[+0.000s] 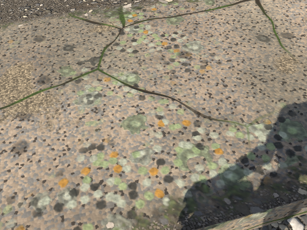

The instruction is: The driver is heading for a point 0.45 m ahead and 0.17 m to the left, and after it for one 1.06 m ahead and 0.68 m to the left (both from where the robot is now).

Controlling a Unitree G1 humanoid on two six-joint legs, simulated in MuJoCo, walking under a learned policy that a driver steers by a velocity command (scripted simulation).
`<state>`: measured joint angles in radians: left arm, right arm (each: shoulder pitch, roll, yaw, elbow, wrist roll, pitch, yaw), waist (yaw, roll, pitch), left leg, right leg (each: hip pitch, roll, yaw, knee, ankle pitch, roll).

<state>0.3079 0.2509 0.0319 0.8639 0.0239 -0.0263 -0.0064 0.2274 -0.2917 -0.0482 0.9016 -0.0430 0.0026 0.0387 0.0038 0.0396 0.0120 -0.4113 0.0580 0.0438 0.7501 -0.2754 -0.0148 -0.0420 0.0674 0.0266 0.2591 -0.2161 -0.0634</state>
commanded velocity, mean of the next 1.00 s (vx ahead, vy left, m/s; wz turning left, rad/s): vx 0.47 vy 0.00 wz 0.21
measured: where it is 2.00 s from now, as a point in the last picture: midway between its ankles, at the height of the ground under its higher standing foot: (96, 143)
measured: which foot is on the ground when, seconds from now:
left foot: up 0.00-0.12, down 0.14-0.56, up 0.58-1.00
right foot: down 0.00-0.14, up 0.16-0.56, down 0.58-1.00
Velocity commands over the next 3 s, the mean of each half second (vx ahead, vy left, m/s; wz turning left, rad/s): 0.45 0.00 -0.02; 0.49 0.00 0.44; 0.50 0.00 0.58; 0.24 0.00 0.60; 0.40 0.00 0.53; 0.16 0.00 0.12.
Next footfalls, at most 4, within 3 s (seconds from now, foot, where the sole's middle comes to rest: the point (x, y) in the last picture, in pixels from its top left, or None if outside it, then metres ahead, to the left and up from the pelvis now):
0.14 left None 0.15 0.11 -0.78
0.58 right None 0.30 -0.06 -0.78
1.02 left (122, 215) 0.51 0.17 -0.59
1.52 right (123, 135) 0.89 0.20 -0.59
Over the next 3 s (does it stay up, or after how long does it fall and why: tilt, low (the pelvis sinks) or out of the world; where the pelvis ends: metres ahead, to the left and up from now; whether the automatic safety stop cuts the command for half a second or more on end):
stays up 1.02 0.59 0.17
